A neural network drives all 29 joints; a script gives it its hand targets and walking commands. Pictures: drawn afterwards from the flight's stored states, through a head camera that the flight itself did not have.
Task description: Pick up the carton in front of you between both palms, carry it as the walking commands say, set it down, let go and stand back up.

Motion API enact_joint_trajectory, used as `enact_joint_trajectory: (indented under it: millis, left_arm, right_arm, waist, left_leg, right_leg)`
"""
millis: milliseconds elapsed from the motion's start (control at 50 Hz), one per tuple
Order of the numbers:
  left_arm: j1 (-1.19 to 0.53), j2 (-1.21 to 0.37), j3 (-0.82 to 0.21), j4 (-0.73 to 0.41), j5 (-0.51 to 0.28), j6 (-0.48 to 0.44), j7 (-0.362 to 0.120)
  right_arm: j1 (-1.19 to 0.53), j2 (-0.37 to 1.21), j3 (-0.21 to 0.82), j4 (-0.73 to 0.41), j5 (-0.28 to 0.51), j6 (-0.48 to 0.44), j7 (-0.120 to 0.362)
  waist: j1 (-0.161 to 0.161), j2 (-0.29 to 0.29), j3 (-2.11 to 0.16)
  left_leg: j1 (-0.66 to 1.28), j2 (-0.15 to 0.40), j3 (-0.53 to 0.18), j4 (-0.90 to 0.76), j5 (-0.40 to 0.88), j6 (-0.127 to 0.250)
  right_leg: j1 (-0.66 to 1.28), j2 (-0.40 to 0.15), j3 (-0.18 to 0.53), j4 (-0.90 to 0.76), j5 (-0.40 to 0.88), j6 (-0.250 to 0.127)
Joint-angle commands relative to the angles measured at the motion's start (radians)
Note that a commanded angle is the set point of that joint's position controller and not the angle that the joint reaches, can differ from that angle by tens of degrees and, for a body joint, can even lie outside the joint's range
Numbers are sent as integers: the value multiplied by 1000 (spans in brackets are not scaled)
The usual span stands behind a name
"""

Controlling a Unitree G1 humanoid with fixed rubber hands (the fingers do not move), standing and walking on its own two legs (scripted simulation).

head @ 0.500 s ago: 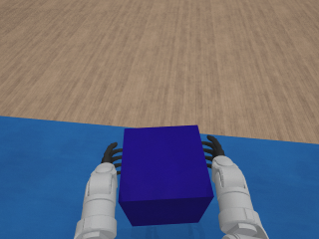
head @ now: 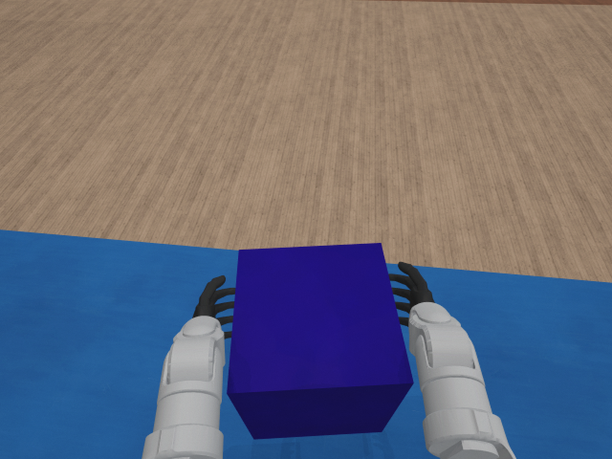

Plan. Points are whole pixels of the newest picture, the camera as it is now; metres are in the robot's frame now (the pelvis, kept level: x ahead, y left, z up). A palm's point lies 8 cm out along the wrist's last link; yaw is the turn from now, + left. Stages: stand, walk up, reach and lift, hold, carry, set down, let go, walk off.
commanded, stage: reach and lift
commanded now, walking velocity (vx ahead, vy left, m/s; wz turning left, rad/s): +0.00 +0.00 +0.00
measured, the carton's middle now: (314, 346) +0.30 +0.00 -0.05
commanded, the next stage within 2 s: hold in 0.20 s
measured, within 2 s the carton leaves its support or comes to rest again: neither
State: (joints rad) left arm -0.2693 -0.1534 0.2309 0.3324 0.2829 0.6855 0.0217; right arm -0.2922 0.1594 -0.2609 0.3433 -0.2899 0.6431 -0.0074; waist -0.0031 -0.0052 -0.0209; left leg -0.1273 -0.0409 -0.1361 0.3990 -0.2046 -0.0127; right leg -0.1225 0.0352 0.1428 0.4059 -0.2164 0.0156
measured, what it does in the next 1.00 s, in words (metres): stands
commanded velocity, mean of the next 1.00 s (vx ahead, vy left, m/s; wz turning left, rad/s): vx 0.00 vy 0.00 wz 0.00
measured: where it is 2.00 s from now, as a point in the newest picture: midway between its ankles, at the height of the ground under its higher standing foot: outside the picture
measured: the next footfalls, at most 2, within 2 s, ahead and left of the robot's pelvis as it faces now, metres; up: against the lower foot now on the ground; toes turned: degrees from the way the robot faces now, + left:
left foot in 1.62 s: +0.13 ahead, +0.10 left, +0.00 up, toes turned +7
right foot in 1.90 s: +0.37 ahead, -0.14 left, +0.00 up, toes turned -11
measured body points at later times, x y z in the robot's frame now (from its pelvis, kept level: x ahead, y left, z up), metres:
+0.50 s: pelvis +0.00 +0.00 +0.00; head -0.06 +0.00 +0.45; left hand +0.29 +0.15 +0.04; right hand +0.30 -0.15 +0.05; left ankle +0.01 +0.13 -0.74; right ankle +0.01 -0.13 -0.74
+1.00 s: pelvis -0.01 +0.00 +0.00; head -0.05 +0.00 +0.45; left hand +0.29 +0.15 +0.04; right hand +0.30 -0.15 +0.05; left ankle +0.01 +0.13 -0.74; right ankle +0.01 -0.13 -0.74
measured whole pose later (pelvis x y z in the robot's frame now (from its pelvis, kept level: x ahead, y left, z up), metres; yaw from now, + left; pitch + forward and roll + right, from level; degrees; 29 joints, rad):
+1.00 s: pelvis -0.01 +0.00 +0.00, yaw +0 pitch -7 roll +0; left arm -0.29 -0.16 0.23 0.27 0.30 0.78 0.01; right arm -0.31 0.16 -0.25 0.29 -0.30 0.74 0.00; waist 0.00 0.00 -0.01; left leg -0.06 -0.03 -0.13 0.37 -0.19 -0.01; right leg -0.06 0.03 0.13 0.37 -0.20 0.01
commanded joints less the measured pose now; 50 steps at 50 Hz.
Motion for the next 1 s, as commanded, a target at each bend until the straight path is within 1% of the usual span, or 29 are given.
enact_joint_trajectory:
  millis: [0,160,200,260,280,320,380,440,560,720,820,980]
  left_arm:
    - [-541,-957,-556,-88,-279,-54,-266]
    - [-527,-951,-566,-119,-288,-34,-266]
    - [-530,-955,-588,-145,-302,-29,-267]
    - [-522,-957,-638,-215,-332,-7,-263]
    - [-515,-950,-637,-222,-331,5,-260]
    - [-497,-928,-614,-209,-315,26,-257]
    - [-498,-906,-565,-164,-287,43,-258]
    - [-542,-919,-557,-150,-288,41,-269]
    - [-615,-946,-565,-143,-295,29,-278]
    - [-634,-952,-549,-107,-284,27,-281]
    - [-622,-950,-544,-105,-281,28,-280]
    - [-583,-945,-553,-135,-288,32,-276]
  right_arm:
    - [-425,981,550,5,255,-3,267]
    - [-413,978,563,-28,264,16,265]
    - [-416,985,586,-56,277,22,264]
    - [-407,991,637,-127,307,44,259]
    - [-399,984,637,-135,308,55,256]
    - [-382,960,615,-123,297,77,253]
    - [-388,936,567,-78,272,92,256]
    - [-435,948,558,-66,271,90,265]
    - [-506,975,564,-58,277,77,275]
    - [-527,975,546,-22,265,73,278]
    - [-518,973,543,-23,264,74,277]
    - [-480,971,555,-53,274,78,273]
  waist:
    - [0,4,-271]
    - [1,2,-254]
    - [0,1,-267]
    - [-2,-1,-301]
    - [-2,-1,-292]
    - [-1,-1,-238]
    - [2,1,-152]
    - [2,4,-153]
    - [2,6,-202]
    - [2,5,-201]
    - [2,5,-205]
    - [4,5,-221]
  left_leg:
    - [106,-60,66,-49,229,-7]
    - [116,-63,65,-58,234,-8]
    - [127,-63,63,-59,246,-8]
    - [156,-64,57,-66,296,-10]
    - [158,-64,57,-71,296,-10]
    - [145,-63,61,-86,248,-9]
    - [110,-58,69,-101,139,-6]
    - [102,-54,71,-96,98,-2]
    - [107,-53,71,-82,83,-2]
    - [104,-50,74,-83,56,-3]
    - [111,-51,73,-84,84,-3]
    - [129,-53,71,-84,154,-4]
  right_leg:
    - [70,63,-76,-51,252,5]
    - [84,62,-73,-62,264,8]
    - [95,62,-72,-64,279,9]
    - [130,62,-67,-71,340,13]
    - [135,61,-66,-76,342,13]
    - [123,60,-67,-89,291,11]
    - [85,58,-74,-105,168,5]
    - [72,57,-79,-104,125,2]
    - [70,57,-80,-90,109,-1]
    - [59,54,-83,-89,80,-2]
    - [68,54,-83,-90,109,-1]
    - [92,58,-80,-90,182,2]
